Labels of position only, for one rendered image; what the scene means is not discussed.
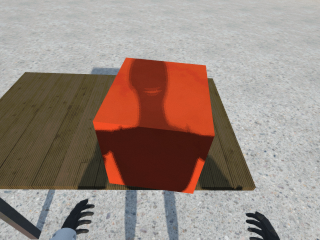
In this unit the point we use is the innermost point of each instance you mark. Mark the left robot hand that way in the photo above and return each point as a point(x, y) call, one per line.
point(72, 221)

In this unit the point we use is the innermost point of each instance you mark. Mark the left robot forearm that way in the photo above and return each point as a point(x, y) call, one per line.
point(64, 234)

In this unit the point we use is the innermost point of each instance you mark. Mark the table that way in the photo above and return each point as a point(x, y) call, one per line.
point(48, 141)

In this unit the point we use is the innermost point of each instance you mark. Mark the right robot hand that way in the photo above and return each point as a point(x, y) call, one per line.
point(267, 231)

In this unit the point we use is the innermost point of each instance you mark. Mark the carton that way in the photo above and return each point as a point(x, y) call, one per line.
point(155, 125)

